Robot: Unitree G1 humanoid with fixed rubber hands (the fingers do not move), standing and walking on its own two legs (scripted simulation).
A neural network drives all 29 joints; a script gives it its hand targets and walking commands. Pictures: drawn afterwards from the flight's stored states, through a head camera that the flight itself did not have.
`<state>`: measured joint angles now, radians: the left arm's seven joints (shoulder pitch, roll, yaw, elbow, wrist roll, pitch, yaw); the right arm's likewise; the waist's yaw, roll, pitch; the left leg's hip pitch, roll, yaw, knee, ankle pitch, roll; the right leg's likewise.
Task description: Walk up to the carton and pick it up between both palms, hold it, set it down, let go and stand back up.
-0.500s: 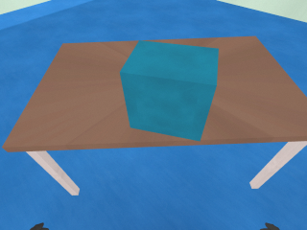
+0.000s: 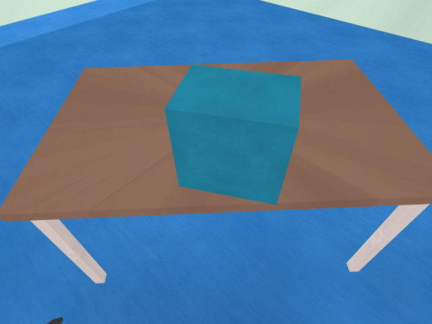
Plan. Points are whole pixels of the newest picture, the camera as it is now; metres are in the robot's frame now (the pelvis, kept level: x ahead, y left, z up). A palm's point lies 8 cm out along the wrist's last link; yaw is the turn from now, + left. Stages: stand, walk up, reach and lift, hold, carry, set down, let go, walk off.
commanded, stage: walk up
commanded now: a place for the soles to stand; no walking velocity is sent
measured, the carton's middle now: (235, 136) +0.56 -0.05 +0.02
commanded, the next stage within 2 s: none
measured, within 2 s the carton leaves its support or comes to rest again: neither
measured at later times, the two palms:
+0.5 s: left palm out of the picture +0.13 +0.26 -0.03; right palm out of the picture +0.16 -0.41 -0.11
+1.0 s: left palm (59, 308) +0.20 +0.31 -0.08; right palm (392, 293) +0.21 -0.34 -0.09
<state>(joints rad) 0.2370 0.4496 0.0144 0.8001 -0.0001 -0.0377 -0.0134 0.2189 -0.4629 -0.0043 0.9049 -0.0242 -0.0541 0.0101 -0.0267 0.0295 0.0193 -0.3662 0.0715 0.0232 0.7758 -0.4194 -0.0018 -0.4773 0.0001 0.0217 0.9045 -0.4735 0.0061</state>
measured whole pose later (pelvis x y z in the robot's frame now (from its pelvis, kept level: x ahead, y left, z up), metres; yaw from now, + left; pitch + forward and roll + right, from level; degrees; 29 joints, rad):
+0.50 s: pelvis +0.10 -0.08 +0.01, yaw -2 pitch -2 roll +2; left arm 0.41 0.45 0.02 0.80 0.00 -0.09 0.02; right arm 0.27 -0.53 0.00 0.83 -0.02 0.02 0.02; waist 0.00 0.10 0.08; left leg -0.50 0.04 -0.04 1.09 -0.35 0.02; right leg -0.34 -0.03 0.01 0.69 -0.31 -0.01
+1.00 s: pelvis +0.11 -0.02 +0.00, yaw -2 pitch -1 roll -1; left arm 0.28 0.44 0.02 0.80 0.00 -0.06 0.04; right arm 0.19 -0.45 0.00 0.81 -0.02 0.02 0.02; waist 0.00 0.03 0.07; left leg -0.42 0.00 0.00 0.75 -0.35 0.01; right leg -0.35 -0.05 0.00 0.73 -0.37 0.01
